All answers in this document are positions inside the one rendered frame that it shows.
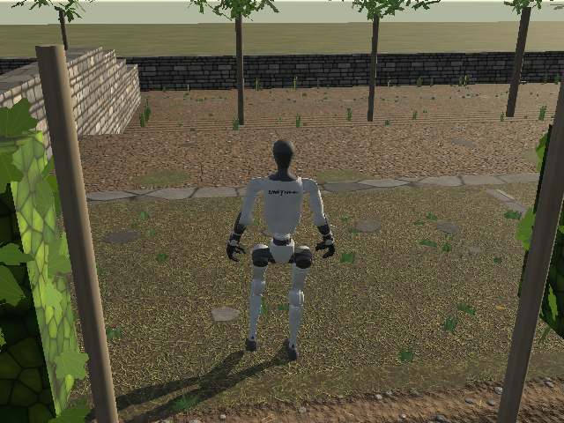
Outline right robot forearm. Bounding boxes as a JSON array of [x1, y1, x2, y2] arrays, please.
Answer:
[[317, 213, 334, 245]]

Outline robot left hand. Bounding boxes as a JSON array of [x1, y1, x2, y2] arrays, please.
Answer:
[[226, 243, 247, 262]]

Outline left robot forearm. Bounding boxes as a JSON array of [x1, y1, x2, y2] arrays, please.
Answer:
[[228, 212, 247, 246]]

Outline right robot foot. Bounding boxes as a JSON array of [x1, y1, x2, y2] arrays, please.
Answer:
[[286, 338, 299, 360]]

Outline right robot upper arm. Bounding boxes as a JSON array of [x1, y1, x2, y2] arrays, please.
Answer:
[[301, 178, 327, 226]]

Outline left robot upper arm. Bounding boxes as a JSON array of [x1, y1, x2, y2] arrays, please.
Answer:
[[239, 177, 265, 226]]

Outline right robot shin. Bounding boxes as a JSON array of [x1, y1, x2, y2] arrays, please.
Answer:
[[289, 292, 304, 348]]

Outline robot right hand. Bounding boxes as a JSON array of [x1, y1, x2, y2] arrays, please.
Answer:
[[315, 241, 336, 258]]

